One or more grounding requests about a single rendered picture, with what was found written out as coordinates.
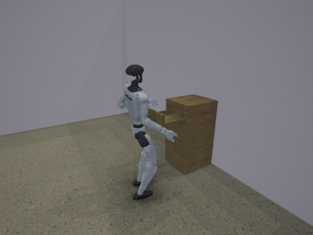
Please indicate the cabinet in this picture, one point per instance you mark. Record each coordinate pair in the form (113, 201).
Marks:
(193, 146)

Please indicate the right robot upper arm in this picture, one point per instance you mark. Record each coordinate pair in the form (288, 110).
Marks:
(143, 100)

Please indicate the left robot upper arm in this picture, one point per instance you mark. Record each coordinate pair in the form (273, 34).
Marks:
(122, 97)

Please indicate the drawer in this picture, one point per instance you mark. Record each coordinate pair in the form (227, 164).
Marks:
(169, 119)

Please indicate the robot head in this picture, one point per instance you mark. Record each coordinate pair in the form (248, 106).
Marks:
(135, 70)

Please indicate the left robot hand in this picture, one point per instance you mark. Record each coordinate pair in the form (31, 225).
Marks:
(153, 101)

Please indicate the right robot foot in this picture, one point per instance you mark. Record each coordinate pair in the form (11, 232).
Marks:
(146, 194)

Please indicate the right robot hand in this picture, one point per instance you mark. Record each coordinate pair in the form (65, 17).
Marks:
(170, 135)

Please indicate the robot right forearm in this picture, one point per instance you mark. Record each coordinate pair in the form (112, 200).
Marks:
(154, 126)

